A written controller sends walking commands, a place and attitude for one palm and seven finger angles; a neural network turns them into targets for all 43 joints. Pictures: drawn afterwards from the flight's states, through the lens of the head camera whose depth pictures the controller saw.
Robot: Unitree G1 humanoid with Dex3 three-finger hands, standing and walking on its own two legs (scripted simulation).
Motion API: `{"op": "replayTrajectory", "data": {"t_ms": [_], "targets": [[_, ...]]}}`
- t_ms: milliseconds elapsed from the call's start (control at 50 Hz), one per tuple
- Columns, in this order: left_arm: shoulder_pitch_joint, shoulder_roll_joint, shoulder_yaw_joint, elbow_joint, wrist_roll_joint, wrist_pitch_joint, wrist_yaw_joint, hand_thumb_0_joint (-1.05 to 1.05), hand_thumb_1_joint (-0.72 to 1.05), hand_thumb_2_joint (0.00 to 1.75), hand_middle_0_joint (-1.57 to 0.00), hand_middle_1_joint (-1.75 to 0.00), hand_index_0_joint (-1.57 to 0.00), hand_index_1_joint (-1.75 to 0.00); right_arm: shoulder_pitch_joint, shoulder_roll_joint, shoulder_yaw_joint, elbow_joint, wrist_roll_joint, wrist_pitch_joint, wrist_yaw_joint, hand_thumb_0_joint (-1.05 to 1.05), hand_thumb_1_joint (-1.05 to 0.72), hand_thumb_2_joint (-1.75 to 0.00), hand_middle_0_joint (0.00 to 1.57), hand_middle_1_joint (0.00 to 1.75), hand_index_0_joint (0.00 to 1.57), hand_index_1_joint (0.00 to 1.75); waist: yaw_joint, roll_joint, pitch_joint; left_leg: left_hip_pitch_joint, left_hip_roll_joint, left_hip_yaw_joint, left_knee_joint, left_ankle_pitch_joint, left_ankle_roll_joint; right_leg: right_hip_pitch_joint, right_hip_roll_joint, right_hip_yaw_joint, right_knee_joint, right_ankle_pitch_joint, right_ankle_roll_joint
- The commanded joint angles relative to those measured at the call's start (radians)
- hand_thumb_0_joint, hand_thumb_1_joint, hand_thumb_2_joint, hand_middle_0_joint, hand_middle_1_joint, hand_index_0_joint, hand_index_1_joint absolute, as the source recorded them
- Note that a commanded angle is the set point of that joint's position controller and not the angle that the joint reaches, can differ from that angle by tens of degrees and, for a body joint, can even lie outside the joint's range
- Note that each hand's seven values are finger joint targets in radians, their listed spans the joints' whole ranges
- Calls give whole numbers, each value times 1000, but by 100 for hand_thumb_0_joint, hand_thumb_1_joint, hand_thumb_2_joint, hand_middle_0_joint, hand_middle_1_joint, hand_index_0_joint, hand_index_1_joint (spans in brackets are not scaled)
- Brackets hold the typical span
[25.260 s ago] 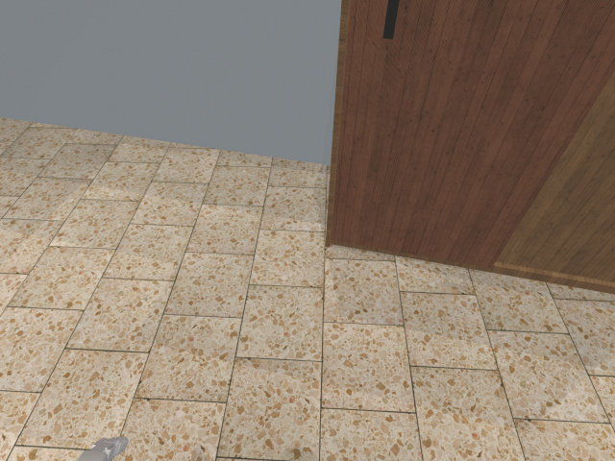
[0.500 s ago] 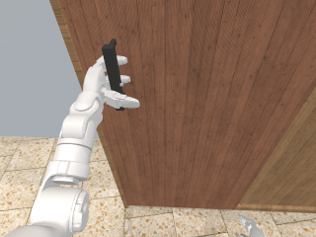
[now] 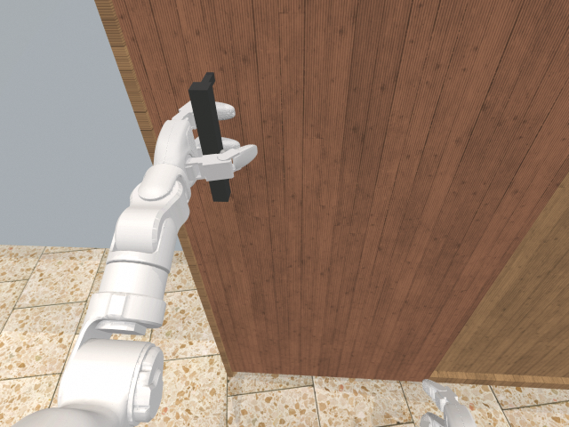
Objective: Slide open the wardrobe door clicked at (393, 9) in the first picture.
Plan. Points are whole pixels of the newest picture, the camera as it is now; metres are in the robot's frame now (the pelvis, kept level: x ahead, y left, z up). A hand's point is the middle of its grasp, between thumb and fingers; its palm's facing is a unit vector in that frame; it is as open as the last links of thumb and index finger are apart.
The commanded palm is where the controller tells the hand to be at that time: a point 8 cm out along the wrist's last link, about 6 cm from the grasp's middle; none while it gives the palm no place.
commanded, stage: grip the handle and tug to test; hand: left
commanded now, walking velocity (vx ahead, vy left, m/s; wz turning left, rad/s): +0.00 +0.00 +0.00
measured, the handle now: (215, 140) +0.45 +0.13 +0.21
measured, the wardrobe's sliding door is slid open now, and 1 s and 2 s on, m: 0.00 0.00 0.05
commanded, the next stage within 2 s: tug the door sideways, standing still in 0.94 s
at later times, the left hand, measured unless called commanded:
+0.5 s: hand (225, 154) +0.41 +0.11 +0.22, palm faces +0.00 -1.00 +0.00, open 5.5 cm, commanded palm +0.38 +0.16 +0.21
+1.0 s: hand (225, 155) +0.41 +0.11 +0.22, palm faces -0.01 -1.00 +0.00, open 5.7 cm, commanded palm +0.35 +0.16 +0.21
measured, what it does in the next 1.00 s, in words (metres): stands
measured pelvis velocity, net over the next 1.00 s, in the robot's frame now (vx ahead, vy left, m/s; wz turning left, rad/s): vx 0.03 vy -0.01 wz -0.04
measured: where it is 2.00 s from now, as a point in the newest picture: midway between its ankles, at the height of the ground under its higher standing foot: outside the picture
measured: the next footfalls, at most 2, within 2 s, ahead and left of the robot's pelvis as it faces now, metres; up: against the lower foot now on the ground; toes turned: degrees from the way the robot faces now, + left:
none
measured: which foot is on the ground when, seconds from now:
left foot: down 0.00-1.00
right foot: down 0.00-1.00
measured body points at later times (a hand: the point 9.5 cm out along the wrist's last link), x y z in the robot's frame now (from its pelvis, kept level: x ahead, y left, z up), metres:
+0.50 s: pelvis +0.00 -0.01 +0.00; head -0.02 -0.02 +0.45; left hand +0.40 +0.16 +0.22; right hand +0.16 -0.24 -0.10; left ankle +0.00 +0.12 -0.75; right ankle -0.02 -0.11 -0.75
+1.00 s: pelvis +0.03 -0.01 +0.00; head +0.00 -0.03 +0.45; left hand +0.40 +0.16 +0.22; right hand +0.19 -0.25 -0.09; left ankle +0.00 +0.12 -0.74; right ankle -0.02 -0.11 -0.75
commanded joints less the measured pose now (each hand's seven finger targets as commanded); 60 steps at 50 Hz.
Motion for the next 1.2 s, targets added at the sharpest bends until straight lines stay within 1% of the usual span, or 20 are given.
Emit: {"op": "replayTrajectory", "data": {"t_ms": [0, 100, 160, 220, 240, 300, 320, 340, 420, 540, 620, 660, 760, 960, 1020, 1040, 1080, 1100, 1120, 1180], "targets": [[-515, 143, 26, -198, -8, -68, -9, 0, 67, 80, -43, -137, -43, -137, -121, -109, -36, -146, -2, -49, -17, 0, -90, -90, 20, 30, 20, 30, -13, -91, -231, 110, -15, -31, -9, 245, 36, 11, 21, 28, -40, 281, -12], [-557, 115, -2, -223, -1, -81, -4, 0, 90, 90, -45, -140, -45, -140, -114, -105, -39, -148, -2, -54, -16, 0, -90, -90, 20, 30, 20, 30, -18, -40, -270, 139, -15, -37, -2, 271, 32, 11, 21, 27, -31, 291, -19], [-537, 165, 44, -233, -9, -93, -3, 0, 90, 90, -45, -140, -45, -140, -115, -108, -41, -149, -6, -54, -17, 0, -90, -90, 20, 30, 20, 30, -7, -63, -309, 141, -17, -35, 0, 299, 34, 48, 20, 29, -27, 331, -17], [-481, 185, 66, -212, -9, -98, -10, 0, 90, 90, -45, -140, -45, -140, -112, -113, -43, -151, -5, -52, -17, 0, -90, -90, 20, 30, 20, 30, 3, -103, -292, 123, -14, -32, -5, 298, 35, 62, 22, 26, -27, 342, -14], [-491, 146, 31, -224, -13, -98, -14, 0, 90, 90, -45, -140, -45, -140, -117, -109, -39, -155, -2, -51, -16, 0, -90, -90, 20, 30, 20, 30, -4, -89, -283, 122, -16, -30, -5, 298, 36, 55, 19, 27, -26, 345, -14], [-505, 174, 51, -236, -7, -98, -11, 0, 90, 90, -45, -140, -45, -140, -114, -111, -41, -152, -4, -52, -15, 0, -90, -90, 20, 30, 20, 30, -4, -89, -284, 123, -17, -28, -2, 302, 37, 56, 20, 28, -25, 356, -14], [-462, 186, 67, -217, -9, -96, -12, 0, 90, 90, -45, -140, -45, -140, -119, -114, -43, -156, -3, -48, -15, 0, -90, -90, 20, 30, 20, 30, 7, -85, -270, 117, -17, -28, -5, 298, 37, 57, 21, 28, -30, 347, -14], [-489, 195, 69, -233, -10, -97, -13, 0, 90, 90, -45, -140, -45, -140, -117, -114, -42, -154, -4, -47, -16, 0, -90, -90, 20, 30, 20, 30, -1, -82, -275, 116, -17, -28, -7, 296, 37, 61, 18, 30, -30, 349, -13], [-468, 181, 57, -210, -13, -89, -21, 0, 90, 90, -45, -140, -45, -140, -120, -116, -42, -155, -1, -46, -18, 0, -90, -90, 20, 30, 20, 30, -2, -82, -242, 110, -16, -26, -9, 264, 38, 40, 21, 29, -39, 313, -11], [-477, 179, 56, -245, -12, -91, -19, 0, 90, 90, -45, -140, -45, -140, -118, -112, -41, -161, -2, -48, -17, 0, -90, -90, 20, 30, 20, 30, 1, -69, -287, 121, -18, -30, -5, 295, 37, 62, 18, 28, -27, 343, -15], [-345, 218, 112, -256, -22, -88, -24, 0, 90, 90, -45, -140, -45, -140, -130, -116, -43, -176, -3, -41, -13, 0, -90, -90, 20, 30, 20, 30, 29, -105, -296, 102, -20, -21, -10, 310, 39, 106, 17, 29, -25, 386, -12], [-360, 191, 84, -296, -27, -83, -34, 0, 90, 90, -45, -140, -45, -140, -139, -112, -41, -185, 0, -39, -12, 0, -90, -90, 20, 30, 20, 30, 19, -113, -288, 101, -21, -15, -7, 308, 41, 101, 16, 31, -23, 405, -8], [-260, 192, 99, -400, -29, -70, -37, 0, 90, 90, -45, -140, -45, -140, -157, -108, -41, -208, 1, -35, -2, 0, -90, -90, 20, 30, 20, 30, 38, -75, -305, 116, -19, -13, -3, 366, 38, 124, 18, 28, -8, 459, -13], [-6, 208, 133, -639, -33, -3, -45, 0, 90, 90, -45, -140, -45, -140, -186, -106, -46, -252, -3, -9, 22, 0, -90, -90, 20, 30, 20, 30, 65, -81, -352, 124, -17, 0, 27, 529, 34, 193, 11, 24, 40, 688, -7], [53, 182, 103, -693, -31, 20, -48, 0, 90, 90, -45, -140, -45, -140, -195, -105, -46, -261, -3, -2, 28, 0, -90, -90, 20, 30, 20, 30, 66, -73, -347, 129, -14, -1, 37, 568, 34, 185, 11, 21, 52, 712, -6], [-35, 121, 31, -699, -33, 30, -49, 0, 90, 90, -45, -140, -45, -140, -197, -102, -41, -250, -3, -3, 29, 0, -90, -90, 20, 30, 20, 30, 43, -51, -330, 139, -14, -6, 36, 568, 33, 155, 10, 20, 45, 685, -6], [-181, 77, -24, -659, -31, 53, -35, 0, 90, 90, -45, -140, -45, -140, -187, -103, -45, -222, -3, -11, 23, 0, -90, -90, 20, 30, 20, 30, 7, -64, -295, 167, -9, -17, 49, 542, 33, 86, 22, 17, 33, 616, -6], [-242, 88, -12, -615, -31, 65, -24, 0, 90, 90, -45, -140, -45, -140, -177, -108, -47, -206, -4, -14, 18, 0, -90, -90, 20, 30, 20, 30, -2, -66, -276, 165, -10, -20, 53, 514, 32, 62, 25, 16, 24, 583, -7], [-279, 90, -16, -601, -23, 71, -13, 0, 90, 90, -45, -140, -45, -140, -172, -113, -49, -197, -5, -13, 15, 0, -90, -90, 20, 30, 20, 30, -6, -58, -264, 174, -9, -22, 53, 516, 31, 53, 28, 16, 22, 568, -10], [-310, 32, -67, -610, -4, 84, 5, 0, 90, 90, -45, -140, -45, -140, -160, -104, -50, -189, -14, -19, 14, 0, -90, -90, 20, 30, 20, 30, -11, -36, -335, 198, -18, -25, 85, 611, 34, 72, 19, 11, 55, 656, -9]]}}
